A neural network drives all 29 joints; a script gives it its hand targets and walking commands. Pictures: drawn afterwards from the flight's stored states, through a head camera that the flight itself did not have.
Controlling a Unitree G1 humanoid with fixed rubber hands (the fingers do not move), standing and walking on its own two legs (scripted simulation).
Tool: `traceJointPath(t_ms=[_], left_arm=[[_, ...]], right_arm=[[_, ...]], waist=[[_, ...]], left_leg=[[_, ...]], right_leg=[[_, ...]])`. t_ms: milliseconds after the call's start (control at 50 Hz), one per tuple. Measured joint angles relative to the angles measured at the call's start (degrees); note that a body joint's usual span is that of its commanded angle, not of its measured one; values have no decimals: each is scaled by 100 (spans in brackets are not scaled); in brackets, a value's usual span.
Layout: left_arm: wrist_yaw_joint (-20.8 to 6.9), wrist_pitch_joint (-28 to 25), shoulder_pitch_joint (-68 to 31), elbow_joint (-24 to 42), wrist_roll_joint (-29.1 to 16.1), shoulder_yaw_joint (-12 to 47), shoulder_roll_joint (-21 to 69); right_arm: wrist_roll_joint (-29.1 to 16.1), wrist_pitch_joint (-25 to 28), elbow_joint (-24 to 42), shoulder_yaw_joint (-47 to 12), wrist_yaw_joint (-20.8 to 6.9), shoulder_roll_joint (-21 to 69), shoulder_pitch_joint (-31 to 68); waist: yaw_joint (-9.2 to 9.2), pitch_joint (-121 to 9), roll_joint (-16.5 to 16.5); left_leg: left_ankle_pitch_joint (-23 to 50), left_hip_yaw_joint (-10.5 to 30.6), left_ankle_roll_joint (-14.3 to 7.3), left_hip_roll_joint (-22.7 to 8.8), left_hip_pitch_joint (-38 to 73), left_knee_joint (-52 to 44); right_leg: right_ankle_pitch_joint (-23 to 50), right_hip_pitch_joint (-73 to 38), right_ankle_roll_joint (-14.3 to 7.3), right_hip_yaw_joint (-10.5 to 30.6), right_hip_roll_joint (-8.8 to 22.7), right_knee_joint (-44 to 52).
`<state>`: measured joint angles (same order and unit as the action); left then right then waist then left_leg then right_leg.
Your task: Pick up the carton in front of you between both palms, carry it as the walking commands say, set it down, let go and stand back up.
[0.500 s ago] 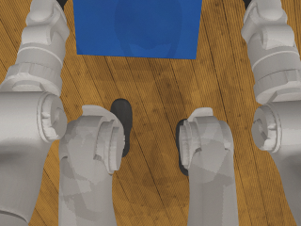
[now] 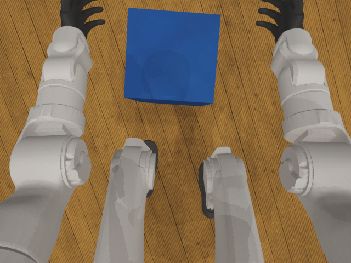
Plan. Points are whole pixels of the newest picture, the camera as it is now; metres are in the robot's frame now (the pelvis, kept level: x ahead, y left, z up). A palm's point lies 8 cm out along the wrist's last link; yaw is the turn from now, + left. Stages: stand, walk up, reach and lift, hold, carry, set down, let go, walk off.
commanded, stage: set down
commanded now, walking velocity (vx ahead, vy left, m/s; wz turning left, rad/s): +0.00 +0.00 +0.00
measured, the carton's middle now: (172, 67) +0.51 +0.06 -0.34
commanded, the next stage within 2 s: let go in 0.54 s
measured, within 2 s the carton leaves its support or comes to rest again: neither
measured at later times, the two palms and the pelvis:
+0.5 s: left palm out of the picture +0.51 +0.24 +0.04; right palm out of the picture +0.54 -0.16 +0.04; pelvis +0.03 +0.01 +0.14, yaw +1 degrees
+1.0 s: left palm out of the picture +0.40 +0.26 +0.15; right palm out of the picture +0.43 -0.18 +0.15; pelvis +0.08 +0.01 +0.26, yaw +3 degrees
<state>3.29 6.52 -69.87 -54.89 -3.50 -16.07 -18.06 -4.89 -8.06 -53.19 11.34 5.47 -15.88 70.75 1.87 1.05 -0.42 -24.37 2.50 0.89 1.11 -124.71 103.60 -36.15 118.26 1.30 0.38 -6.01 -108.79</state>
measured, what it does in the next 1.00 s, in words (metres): rises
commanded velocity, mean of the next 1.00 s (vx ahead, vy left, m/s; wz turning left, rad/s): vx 0.00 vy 0.00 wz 0.00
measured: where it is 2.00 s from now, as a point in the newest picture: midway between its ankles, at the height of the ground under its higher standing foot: (178, 188)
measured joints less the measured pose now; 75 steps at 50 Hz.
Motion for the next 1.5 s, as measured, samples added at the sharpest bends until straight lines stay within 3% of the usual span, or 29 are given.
traceJointPath(t_ms=[240,660,800,1240,1380,1500], left_arm=[[-71,318,641,883,10,41,102],[-302,87,1421,840,656,-184,479],[-443,66,2847,1533,930,111,598],[-579,-701,7067,2597,424,1045,739],[-628,-649,8136,2946,302,1272,602],[-721,-323,8399,3080,325,1337,518]], right_arm=[[37,-201,731,98,-191,-11,-642],[632,120,536,490,-565,218,-1416],[888,137,1266,270,-585,447,-2869],[572,943,2171,-526,-814,538,-6952],[532,871,2574,-734,-864,475,-8026],[509,574,2727,-868,-924,415,-8361]], waist=[[-24,-320,16],[-56,-686,37],[-92,-589,3],[-130,-353,-5],[-155,-32,-59],[-162,201,-126]], left_leg=[[180,-13,-56,27,900,-1252],[897,14,-92,19,3078,-3947],[1040,22,-109,22,4233,-4833],[1255,-50,-126,58,8538,-7058],[1386,-43,-95,64,10189,-7799],[1376,-36,-75,83,11109,-8024]], right_leg=[[273,-881,17,84,79,1326],[1150,-2984,-2,193,186,4102],[1347,-4148,-28,222,233,5048],[1702,-8461,-110,374,399,7411],[1850,-10103,-166,389,444,8153],[1818,-11007,-218,385,473,8340]])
